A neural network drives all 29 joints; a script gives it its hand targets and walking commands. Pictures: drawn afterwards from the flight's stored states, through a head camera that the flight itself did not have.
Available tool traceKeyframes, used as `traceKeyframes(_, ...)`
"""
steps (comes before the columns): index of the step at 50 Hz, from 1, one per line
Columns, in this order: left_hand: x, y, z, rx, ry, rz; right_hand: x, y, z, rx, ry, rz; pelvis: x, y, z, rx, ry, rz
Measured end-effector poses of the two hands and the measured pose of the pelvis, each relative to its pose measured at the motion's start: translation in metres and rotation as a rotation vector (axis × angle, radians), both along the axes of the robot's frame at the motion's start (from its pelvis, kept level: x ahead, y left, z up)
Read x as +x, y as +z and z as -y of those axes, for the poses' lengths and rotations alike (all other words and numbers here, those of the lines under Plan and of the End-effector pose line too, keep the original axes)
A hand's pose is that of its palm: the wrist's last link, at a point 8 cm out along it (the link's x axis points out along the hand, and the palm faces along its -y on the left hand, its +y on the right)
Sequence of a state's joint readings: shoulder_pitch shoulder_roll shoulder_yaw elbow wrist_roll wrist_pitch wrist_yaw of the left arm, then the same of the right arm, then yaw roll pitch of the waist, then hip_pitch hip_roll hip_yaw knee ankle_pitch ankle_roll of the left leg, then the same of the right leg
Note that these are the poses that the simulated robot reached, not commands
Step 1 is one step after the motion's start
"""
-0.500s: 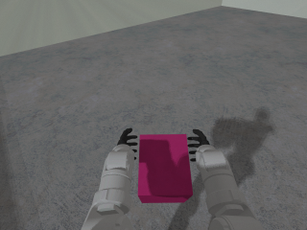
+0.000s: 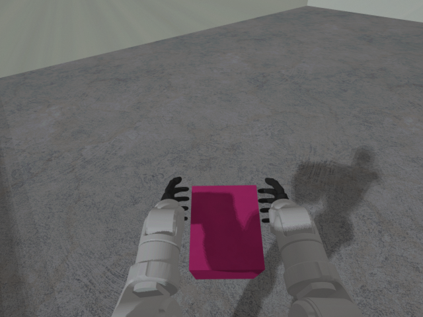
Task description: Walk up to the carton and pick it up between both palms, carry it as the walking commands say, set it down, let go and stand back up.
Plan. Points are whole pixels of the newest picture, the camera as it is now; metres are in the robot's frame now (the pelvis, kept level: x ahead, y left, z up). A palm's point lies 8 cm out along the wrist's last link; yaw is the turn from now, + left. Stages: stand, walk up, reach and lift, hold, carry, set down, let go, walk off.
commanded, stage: carry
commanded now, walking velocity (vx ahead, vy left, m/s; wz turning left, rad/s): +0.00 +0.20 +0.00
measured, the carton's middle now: (224, 234) +0.32 +0.00 -0.05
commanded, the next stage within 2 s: none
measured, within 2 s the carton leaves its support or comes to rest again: neither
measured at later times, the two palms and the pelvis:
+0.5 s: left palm (147, 202) +0.31 +0.15 +0.09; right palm (262, 200) +0.30 -0.07 +0.09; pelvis +0.00 +0.05 -0.01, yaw -2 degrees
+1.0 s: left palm (199, 157) +0.42 +0.05 +0.11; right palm (302, 159) +0.40 -0.17 +0.11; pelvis +0.10 -0.04 +0.01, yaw -4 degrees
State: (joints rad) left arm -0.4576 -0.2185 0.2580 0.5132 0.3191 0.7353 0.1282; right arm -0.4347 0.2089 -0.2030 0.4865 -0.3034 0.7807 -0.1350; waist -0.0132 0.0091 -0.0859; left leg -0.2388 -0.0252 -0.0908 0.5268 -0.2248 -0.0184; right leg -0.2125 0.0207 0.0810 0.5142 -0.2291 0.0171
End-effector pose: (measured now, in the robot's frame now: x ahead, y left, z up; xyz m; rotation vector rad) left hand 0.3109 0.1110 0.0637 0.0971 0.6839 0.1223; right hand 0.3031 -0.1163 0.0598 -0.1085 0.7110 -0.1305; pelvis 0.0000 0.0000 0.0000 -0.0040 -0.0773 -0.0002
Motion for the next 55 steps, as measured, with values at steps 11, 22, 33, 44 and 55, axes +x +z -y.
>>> traceKeyframes(11, 0.017, 0.009, -0.034, -0.047, 0.089, 0.079, 0.024, 0.017, -0.039, 0.002, -0.045, 0.093, -0.002, -0.01, -0.031, 0.025, 0.0, -0.13)
traceKeyframes(22, 0.002, 0.022, -0.042, -0.069, 0.06, 0.043, 0.007, 0.029, -0.045, 0.019, -0.088, 0.061, -0.001, -0.009, -0.045, 0.006, -0.029, -0.151)
traceKeyframes(33, 0.005, 0.055, -0.007, -0.034, -0.005, -0.009, -0.003, 0.056, -0.01, 0.031, -0.124, 0.014, 0.011, 0.016, -0.025, -0.031, -0.091, -0.153)
traceKeyframes(44, 0.058, 0.055, 0.058, -0.03, -0.017, -0.025, 0.04, 0.058, 0.053, 0.024, -0.166, 0.007, 0.053, 0.014, 0.028, 0.016, -0.076, -0.159)
traceKeyframes(55, 0.16, 0.033, 0.062, -0.077, 0.05, -0.004, 0.153, 0.042, 0.058, 0.01, -0.122, 0.023, 0.15, -0.003, 0.049, 0.023, -0.077, -0.164)
